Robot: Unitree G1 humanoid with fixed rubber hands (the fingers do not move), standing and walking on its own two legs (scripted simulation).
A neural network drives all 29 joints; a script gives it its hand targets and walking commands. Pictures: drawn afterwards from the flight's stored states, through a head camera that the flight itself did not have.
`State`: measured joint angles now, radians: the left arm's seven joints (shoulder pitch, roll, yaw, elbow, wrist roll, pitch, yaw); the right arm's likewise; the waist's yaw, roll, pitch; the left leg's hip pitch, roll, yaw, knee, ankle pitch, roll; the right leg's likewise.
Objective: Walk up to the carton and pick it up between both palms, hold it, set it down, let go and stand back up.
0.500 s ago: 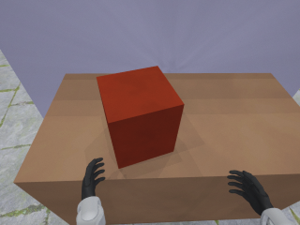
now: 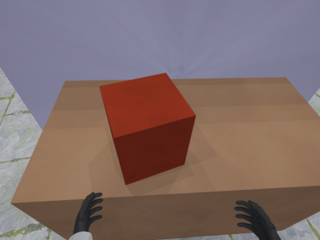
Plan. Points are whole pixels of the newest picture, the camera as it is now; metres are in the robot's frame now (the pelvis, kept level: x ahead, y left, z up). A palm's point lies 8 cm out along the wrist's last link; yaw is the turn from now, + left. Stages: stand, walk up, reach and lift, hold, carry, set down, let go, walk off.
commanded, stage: set down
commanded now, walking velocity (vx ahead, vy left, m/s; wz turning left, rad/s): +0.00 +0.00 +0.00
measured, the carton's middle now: (145, 129) +0.44 +0.08 +0.00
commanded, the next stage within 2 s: let go in 0.70 s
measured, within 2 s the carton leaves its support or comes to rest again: neither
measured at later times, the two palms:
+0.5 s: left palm (67, 238) +0.14 +0.24 -0.08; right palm out of the picture +0.17 -0.21 -0.07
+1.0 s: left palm (69, 227) +0.17 +0.25 -0.08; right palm out of the picture +0.14 -0.21 -0.08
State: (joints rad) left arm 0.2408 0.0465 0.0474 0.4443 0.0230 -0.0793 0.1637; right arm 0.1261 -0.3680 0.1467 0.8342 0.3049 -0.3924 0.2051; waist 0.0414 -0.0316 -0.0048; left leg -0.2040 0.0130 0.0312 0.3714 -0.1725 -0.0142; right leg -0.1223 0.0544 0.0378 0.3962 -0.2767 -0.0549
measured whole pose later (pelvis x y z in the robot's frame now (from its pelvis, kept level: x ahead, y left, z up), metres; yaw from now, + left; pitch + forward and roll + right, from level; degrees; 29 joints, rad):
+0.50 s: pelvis +0.00 +0.02 +0.00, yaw +0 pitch -1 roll +0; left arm 0.27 0.16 0.02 0.47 0.01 0.03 0.07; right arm 0.16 -0.24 0.04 0.79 0.10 -0.26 0.11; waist 0.04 -0.04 0.02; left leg -0.14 0.00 0.04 0.33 -0.16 0.01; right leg -0.04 0.04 0.04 0.30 -0.24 -0.03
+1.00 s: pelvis -0.01 +0.02 +0.00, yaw -1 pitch -3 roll +0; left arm 0.17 0.21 -0.01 0.54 -0.01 0.09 0.02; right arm 0.16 -0.19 -0.02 0.78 -0.01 -0.21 0.04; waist 0.00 -0.02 0.05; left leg -0.15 0.00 0.06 0.36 -0.17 0.02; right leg -0.06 0.03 0.05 0.35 -0.25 -0.02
